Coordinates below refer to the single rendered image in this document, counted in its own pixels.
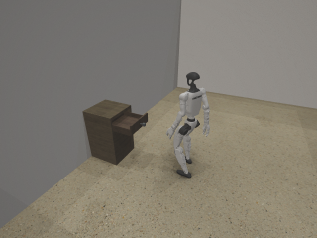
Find robot foot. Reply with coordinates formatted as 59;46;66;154
176;169;192;178
185;156;192;164

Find robot left hand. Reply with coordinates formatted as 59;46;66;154
166;128;175;139

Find robot left foot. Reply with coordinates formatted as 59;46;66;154
176;169;192;178

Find robot right hand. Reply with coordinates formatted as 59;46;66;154
202;123;210;137

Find left robot forearm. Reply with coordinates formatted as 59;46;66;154
170;111;183;130

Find left robot upper arm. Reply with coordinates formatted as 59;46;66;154
179;92;188;117

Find drawer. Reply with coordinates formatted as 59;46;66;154
112;111;148;136

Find right robot upper arm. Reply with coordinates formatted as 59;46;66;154
199;88;209;110

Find right robot forearm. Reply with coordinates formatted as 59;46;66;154
203;108;210;125

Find robot right foot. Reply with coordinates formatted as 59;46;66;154
185;156;192;164

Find cabinet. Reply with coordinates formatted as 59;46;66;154
82;99;135;166

